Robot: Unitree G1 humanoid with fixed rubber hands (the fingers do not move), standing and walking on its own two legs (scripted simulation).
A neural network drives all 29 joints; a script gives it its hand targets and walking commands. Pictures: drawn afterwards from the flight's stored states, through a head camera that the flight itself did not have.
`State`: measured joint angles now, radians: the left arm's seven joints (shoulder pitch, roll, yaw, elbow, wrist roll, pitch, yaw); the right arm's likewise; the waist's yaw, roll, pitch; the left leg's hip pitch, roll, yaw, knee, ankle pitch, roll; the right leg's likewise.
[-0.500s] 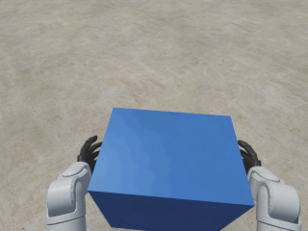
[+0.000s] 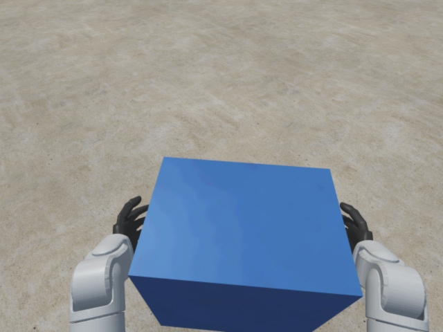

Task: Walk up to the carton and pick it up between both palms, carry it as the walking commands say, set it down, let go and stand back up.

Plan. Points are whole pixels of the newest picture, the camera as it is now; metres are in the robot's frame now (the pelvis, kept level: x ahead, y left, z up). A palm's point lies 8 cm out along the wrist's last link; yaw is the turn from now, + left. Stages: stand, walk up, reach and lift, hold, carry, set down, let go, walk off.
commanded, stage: carry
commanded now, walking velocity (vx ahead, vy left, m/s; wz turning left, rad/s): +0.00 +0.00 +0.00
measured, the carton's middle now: (237, 254) +0.26 +0.00 -0.01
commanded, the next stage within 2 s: none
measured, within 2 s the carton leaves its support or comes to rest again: neither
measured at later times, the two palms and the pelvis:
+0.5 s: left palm (125, 241) +0.25 +0.19 +0.06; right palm (353, 247) +0.25 -0.20 +0.06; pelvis +0.00 +0.00 +0.00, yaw +1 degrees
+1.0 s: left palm (125, 242) +0.25 +0.19 +0.06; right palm (352, 247) +0.25 -0.20 +0.05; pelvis +0.00 +0.00 +0.00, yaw +1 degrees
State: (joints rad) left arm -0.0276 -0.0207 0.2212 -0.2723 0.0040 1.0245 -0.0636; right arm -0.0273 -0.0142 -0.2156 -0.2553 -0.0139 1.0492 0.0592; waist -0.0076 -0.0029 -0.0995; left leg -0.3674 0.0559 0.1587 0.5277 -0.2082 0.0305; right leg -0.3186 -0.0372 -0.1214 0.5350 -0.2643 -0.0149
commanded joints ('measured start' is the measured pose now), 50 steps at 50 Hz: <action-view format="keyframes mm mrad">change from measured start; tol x2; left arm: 1 -394 -670 -703 -130 -188 -11 -139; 50 -372 -610 -649 -81 -141 -105 -131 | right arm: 1 -462 679 687 -204 217 -43 134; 50 -443 643 651 -147 169 -140 116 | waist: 1 -1 2 -200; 50 -6 5 -203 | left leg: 1 126 108 -119 -79 105 17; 50 115 99 -121 -78 113 23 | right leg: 1 29 -107 101 -99 82 -25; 50 28 -111 77 -93 64 -24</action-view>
